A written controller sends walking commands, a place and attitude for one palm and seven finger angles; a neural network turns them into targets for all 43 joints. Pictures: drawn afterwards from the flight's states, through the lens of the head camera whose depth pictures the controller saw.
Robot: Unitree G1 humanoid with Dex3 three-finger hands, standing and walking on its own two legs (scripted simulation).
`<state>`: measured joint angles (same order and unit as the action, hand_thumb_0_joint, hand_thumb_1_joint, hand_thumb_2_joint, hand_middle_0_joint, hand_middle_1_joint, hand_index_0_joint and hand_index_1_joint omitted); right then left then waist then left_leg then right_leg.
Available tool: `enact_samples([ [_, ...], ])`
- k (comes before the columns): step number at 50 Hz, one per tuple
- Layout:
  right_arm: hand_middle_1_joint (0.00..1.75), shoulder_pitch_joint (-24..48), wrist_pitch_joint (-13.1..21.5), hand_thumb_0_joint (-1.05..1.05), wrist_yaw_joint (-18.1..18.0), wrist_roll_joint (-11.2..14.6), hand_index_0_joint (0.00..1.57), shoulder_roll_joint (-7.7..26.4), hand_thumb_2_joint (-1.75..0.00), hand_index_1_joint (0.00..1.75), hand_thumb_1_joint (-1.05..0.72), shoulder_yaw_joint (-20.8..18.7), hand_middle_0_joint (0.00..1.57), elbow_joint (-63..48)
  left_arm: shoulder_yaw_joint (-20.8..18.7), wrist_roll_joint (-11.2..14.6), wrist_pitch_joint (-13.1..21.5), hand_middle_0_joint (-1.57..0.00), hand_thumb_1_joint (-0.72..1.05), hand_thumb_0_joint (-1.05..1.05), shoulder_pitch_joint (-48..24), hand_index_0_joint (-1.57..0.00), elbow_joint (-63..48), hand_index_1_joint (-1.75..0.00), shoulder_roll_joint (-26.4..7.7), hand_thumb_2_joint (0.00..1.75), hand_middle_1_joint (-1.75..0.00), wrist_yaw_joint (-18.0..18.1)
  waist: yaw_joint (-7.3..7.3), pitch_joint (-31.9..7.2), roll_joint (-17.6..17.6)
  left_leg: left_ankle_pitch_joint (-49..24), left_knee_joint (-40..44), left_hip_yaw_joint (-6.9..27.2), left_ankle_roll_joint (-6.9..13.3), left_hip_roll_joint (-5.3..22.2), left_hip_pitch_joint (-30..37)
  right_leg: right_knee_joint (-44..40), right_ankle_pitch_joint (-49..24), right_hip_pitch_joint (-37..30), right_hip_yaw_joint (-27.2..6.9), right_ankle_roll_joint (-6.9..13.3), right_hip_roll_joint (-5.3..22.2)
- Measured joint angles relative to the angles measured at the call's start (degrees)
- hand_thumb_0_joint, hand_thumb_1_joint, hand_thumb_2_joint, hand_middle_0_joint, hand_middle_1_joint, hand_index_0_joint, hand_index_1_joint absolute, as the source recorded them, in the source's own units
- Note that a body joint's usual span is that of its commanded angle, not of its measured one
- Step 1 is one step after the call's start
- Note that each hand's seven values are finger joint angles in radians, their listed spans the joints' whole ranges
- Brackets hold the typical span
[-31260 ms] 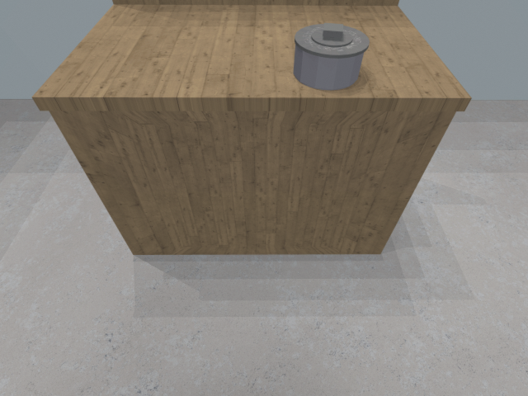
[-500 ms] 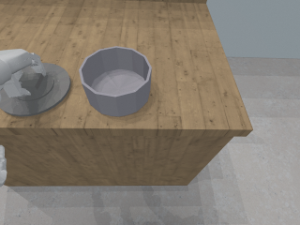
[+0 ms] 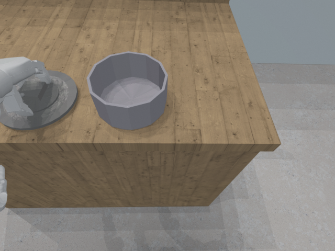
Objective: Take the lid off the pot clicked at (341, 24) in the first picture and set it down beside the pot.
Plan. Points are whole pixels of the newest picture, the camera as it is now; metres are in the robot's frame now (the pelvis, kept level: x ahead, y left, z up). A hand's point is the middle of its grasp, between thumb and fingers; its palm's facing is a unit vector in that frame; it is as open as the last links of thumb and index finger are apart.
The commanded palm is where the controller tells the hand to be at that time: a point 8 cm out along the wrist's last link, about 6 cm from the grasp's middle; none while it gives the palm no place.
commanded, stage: raise the empty hand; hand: left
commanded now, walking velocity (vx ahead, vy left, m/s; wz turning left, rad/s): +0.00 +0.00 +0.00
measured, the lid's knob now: (32, 90) +0.48 +0.32 +0.09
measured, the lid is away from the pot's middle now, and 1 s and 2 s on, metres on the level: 0.23 0.23 0.23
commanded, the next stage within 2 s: draw the hand back to the body in 1.30 s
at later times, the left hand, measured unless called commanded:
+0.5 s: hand (6, 78) +0.45 +0.33 +0.16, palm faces -0.34 -0.09 -0.93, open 11.0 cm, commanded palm +0.45 +0.33 +0.22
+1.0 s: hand out of the picture +0.46 +0.33 +0.21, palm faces -0.29 -0.04 -0.96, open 11.0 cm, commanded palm +0.45 +0.32 +0.28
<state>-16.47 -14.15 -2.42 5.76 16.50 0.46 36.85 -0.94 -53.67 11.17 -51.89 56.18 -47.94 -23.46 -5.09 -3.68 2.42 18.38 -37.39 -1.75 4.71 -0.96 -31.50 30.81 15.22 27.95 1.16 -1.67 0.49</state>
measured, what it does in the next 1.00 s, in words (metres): stands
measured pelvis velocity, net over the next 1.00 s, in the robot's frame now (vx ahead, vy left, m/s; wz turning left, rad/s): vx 0.00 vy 0.02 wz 0.02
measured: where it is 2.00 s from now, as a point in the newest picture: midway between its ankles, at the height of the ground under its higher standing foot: outside the picture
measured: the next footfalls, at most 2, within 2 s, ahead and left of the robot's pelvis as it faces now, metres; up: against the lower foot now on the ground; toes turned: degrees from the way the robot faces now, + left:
none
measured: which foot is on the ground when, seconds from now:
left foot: down 0.00-1.00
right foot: down 0.00-1.00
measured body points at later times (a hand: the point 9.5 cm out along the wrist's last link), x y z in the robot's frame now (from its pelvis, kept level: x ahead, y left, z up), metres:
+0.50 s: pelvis +0.00 +0.01 +0.01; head +0.07 +0.02 +0.45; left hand +0.46 +0.34 +0.21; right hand +0.06 -0.27 -0.12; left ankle -0.01 +0.06 -0.72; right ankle -0.01 -0.15 -0.72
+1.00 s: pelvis +0.00 +0.02 +0.01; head +0.07 +0.02 +0.46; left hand +0.47 +0.33 +0.26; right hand +0.08 -0.25 -0.11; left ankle -0.01 +0.06 -0.72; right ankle -0.01 -0.15 -0.72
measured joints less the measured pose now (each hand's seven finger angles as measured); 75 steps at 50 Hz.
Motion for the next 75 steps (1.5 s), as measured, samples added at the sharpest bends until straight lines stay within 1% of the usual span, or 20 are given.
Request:
enact_samples([
  [6, 0.30, 0.1, 0.3, 0.00, -0.3, -0.1, 0.20, 0.0, -0.89, 0.30, -0.90, 0.1, 0.20, 0.0, -0.5, -0.3, -0.2, -0.43, -0.07, 0.00, 0.2, -0.43, 0.0, -0.73, -0.3, 0.80, -0.74, -0.3, -0.10, 0.1, -0.1, -0.2, 0.4, 0.0, 0.1, 0.0, 0.5, -0.5, -0.3, -0.5, 0.0, -0.2, 0.0],
  [10, 0.30, -0.2, 0.7, 0.00, -0.6, -0.1, 0.20, -0.1, -0.89, 0.30, -0.90, 0.0, 0.20, 0.1, 0.1, -0.3, -0.8, -0.44, -0.07, 0.00, -0.5, -0.43, -1.0, -0.73, -0.6, 0.80, -0.74, -1.0, -0.06, 0.3, -0.2, -0.4, 0.9, 0.2, 0.1, -0.1, 1.2, -1.3, -0.5, -1.5, 0.2, 0.0, 0.1],
  [14, 0.30, -0.3, 1.0, 0.00, -0.6, 0.0, 0.20, 0.1, -0.89, 0.30, -0.90, 0.0, 0.20, 0.2, -0.4, 0.4, -0.8, -0.44, -0.07, 0.00, -1.1, -0.43, -1.3, -0.73, -1.0, 0.80, -0.73, -1.2, -0.12, 0.2, 0.1, -0.5, 1.4, 0.3, 0.2, -0.2, 1.9, -2.0, -0.7, -2.3, 0.3, 0.1, 0.2],
  [19, 0.30, 0.0, 0.8, 0.00, -0.1, 0.2, 0.20, 0.3, -0.89, 0.30, -0.90, 0.0, 0.20, 0.2, 1.1, 0.5, -2.4, -0.44, -0.08, 0.00, -2.6, -0.43, -0.8, -0.73, -1.2, 0.80, -0.73, -2.3, 0.06, 0.5, 0.2, -0.7, 1.9, 0.2, 0.4, -0.4, 2.4, -2.6, -0.9, -2.9, 0.2, 0.0, 0.3],
  [26, 0.30, 0.1, 1.0, 0.00, 0.0, 0.0, 0.20, 0.0, -0.89, 0.30, -0.90, 0.0, 0.20, -0.1, 0.1, 0.8, -2.2, -0.44, -0.08, 0.00, -2.8, -0.43, -3.6, -0.73, -1.4, 0.80, -0.73, -3.4, -0.04, 0.5, 0.2, -1.3, 3.3, 0.3, 0.6, -0.8, 3.6, -4.0, -1.5, -4.2, 0.2, 0.1, 0.6],
  [31, 0.30, 0.5, 1.0, 0.00, 0.6, 0.2, 0.20, 0.0, -0.89, 0.30, -0.90, 0.2, 0.20, -0.2, 1.1, 1.2, -3.4, -0.44, -0.08, 0.00, -4.7, -0.43, -2.0, -0.73, -1.6, 0.80, -0.73, -3.7, 0.15, 0.4, 0.3, -1.5, 3.9, 0.2, 0.8, -1.0, 4.1, -4.6, -1.7, -4.7, 0.2, 0.0, 0.8],
  [34, 0.30, 0.8, 1.0, 0.00, 0.7, 0.3, 0.20, 0.0, -0.89, 0.30, -0.90, 0.3, 0.20, -0.3, 2.6, 0.6, -4.7, -0.44, -0.08, 0.00, -5.7, -0.43, -1.8, -0.73, -1.6, 0.80, -0.73, -4.6, 0.29, 0.9, 0.2, -1.7, 4.2, 0.2, 0.9, -1.2, 4.4, -5.0, -1.9, -5.0, 0.1, -0.1, 0.9],
  [37, 0.30, 0.5, 1.4, 0.00, 0.6, 0.0, 0.20, -0.1, -0.89, 0.30, -0.90, 0.1, 0.20, -0.5, 3.1, 0.0, -4.7, -0.44, -0.08, 0.00, -5.8, -0.43, -4.8, -0.73, -1.3, 0.80, -0.73, -5.4, 0.47, 1.3, 0.2, -2.1, 4.9, 0.5, 0.9, -1.4, 4.9, -5.8, -2.3, -5.7, 0.5, 0.4, 1.1],
  [41, 0.30, 0.4, 2.0, 0.00, 0.6, -0.2, 0.20, -0.1, -0.89, 0.30, -0.90, 0.2, 0.20, -0.4, 1.5, 1.2, -3.9, -0.44, -0.08, 0.00, -6.5, -0.43, -5.9, -0.73, -1.4, 0.80, -0.73, -5.4, 0.24, 0.8, 0.2, -2.4, 5.8, 0.6, 1.0, -1.6, 5.6, -6.7, -2.6, -6.4, 0.5, 0.5, 1.3],
  [43, 0.30, 0.5, 2.0, 0.00, 0.9, 0.0, 0.20, -0.1, -0.89, 0.30, -0.90, 0.2, 0.20, -0.3, 1.8, 1.6, -4.9, -0.44, -0.08, 0.00, -7.7, -0.43, -4.5, -0.73, -1.7, 0.80, -0.73, -5.4, 0.12, 0.5, 0.2, -2.5, 6.1, 0.4, 1.1, -1.7, 5.9, -6.9, -2.6, -6.6, 0.4, 0.4, 1.4],
  [47, 0.30, 0.5, 1.8, 0.00, 1.5, 0.1, 0.20, 0.2, -0.89, 0.30, -0.90, -0.1, 0.20, -0.5, 4.2, 0.4, -7.5, -0.44, -0.08, 0.00, -8.7, -0.43, -4.9, -0.73, -1.4, 0.80, -0.73, -6.3, 0.42, 0.8, 0.5, -2.8, 6.6, 0.5, 1.1, -1.9, 6.3, -7.3, -2.8, -6.9, 0.4, 0.7, 1.5],
  [52, 0.30, 0.7, 2.1, 0.00, 1.7, -0.4, 0.20, 0.2, -0.89, 0.30, -0.90, -0.2, 0.20, -0.9, 2.8, 0.7, -7.9, -0.44, -0.08, 0.00, -7.3, -0.43, -10.5, -0.73, -1.0, 0.80, -0.73, -7.5, 0.49, 1.0, 0.8, -3.5, 8.0, 0.6, 1.3, -2.2, 7.2, -8.5, -3.4, -7.9, 0.4, 0.6, 1.7],
  [56, 0.30, 1.1, 2.5, 0.00, 1.9, -0.2, 0.20, 0.1, -0.89, 0.30, -0.90, 0.2, 0.20, -0.9, 2.5, 1.6, -8.6, -0.44, -0.08, 0.00, -9.4, -0.43, -8.4, -0.73, -1.2, 0.80, -0.73, -7.5, 0.33, 0.6, 0.6, -3.8, 8.4, 0.6, 1.2, -2.3, 7.6, -8.8, -3.5, -8.2, 0.4, 0.4, 1.9],
  [58, 0.30, 1.3, 2.4, 0.00, 2.0, 0.0, 0.20, 0.1, -0.89, 0.30, -0.90, 0.4, 0.20, -1.1, 3.2, 1.3, -9.8, -0.44, -0.08, 0.00, -10.3, -0.43, -6.9, -0.73, -1.6, 0.80, -0.73, -7.7, 0.33, 0.8, 0.5, -3.8, 8.5, 0.4, 1.2, -2.2, 7.8, -8.7, -3.5, -8.3, 0.2, 0.1, 1.8],
  [61, 0.30, 1.1, 2.6, 0.00, 2.1, 0.0, 0.20, 0.1, -0.89, 0.30, -0.90, 0.2, 0.20, -1.4, 5.3, -0.1, -11.7, -0.44, -0.08, 0.00, -10.9, -0.43, -8.0, -0.73, -1.6, 0.80, -0.73, -8.4, 0.67, 1.2, 0.5, -4.1, 8.9, 0.7, 1.1, -2.2, 8.1, -9.1, -3.8, -8.6, 0.4, 0.6, 1.8],
  [63, 0.30, 1.0, 3.0, 0.00, 1.9, -0.2, 0.20, 0.2, -0.89, 0.30, -0.90, 0.1, 0.20, -1.3, 5.3, -0.2, -11.6, -0.44, -0.08, 0.00, -11.2, -0.43, -9.2, -0.73, -1.2, 0.80, -0.73, -8.5, 0.87, 1.3, 0.6, -4.4, 9.1, 1.0, 1.0, -2.3, 8.2, -9.5, -4.0, -9.0, 0.7, 0.8, 1.8],
  [66, 0.30, 1.1, 3.3, 0.00, 1.5, 0.0, 0.20, 0.2, -0.89, 0.30, -0.90, 0.6, 0.20, -0.8, 4.5, 0.4, -11.0, -0.44, -0.08, 0.00, -12.1, -0.43, -7.4, -0.73, -1.5, 0.80, -0.73, -8.2, 0.82, 0.9, 0.4, -4.5, 9.2, 0.8, 1.0, -2.2, 8.2, -9.4, -4.0, -8.8, 0.5, 0.3, 1.8],
  [68, 0.30, 1.2, 3.2, 0.00, 1.5, 0.2, 0.20, 0.2, -0.89, 0.30, -0.90, 0.8, 0.20, -0.7, 5.1, 0.6, -11.4, -0.44, -0.08, 0.00, -12.8, -0.43, -5.3, -0.73, -1.8, 0.80, -0.73, -8.4, 0.71, 0.7, 0.2, -4.4, 9.2, 0.7, 0.9, -2.1, 8.2, -9.2, -4.0, -8.7, 0.4, 0.1, 1.7],
  [72, 0.30, 0.9, 3.2, 0.00, 1.4, 0.1, 0.20, 0.2, -0.89, 0.30, -0.90, 0.6, 0.20, -0.6, 6.7, -0.5, -12.1, -0.44, -0.08, 0.00, -12.7, -0.43, -5.3, -0.73, -1.5, 0.80, -0.73, -8.9, 0.83, 1.1, 0.0, -4.6, 9.2, 0.8, 0.8, -2.0, 8.4, -9.3, -4.1, -8.9, 0.5, 0.4, 1.5],
  [75, 0.30, 0.7, 3.4, 0.00, 1.1, -0.1, 0.20, 0.3, -0.89, 0.30, -0.90, 0.7, 0.20, -0.7, 4.6, -0.3, -10.8, -0.44, -0.08, 0.00, -10.8, -0.43, -7.1, -0.73, -1.9, 0.80, -0.73, -8.6, 0.55, 1.2, 0.1, -4.6, 9.4, 0.7, 0.7, -1.9, 8.6, -9.6, -4.3, -9.1, 0.4, 0.3, 1.4],
])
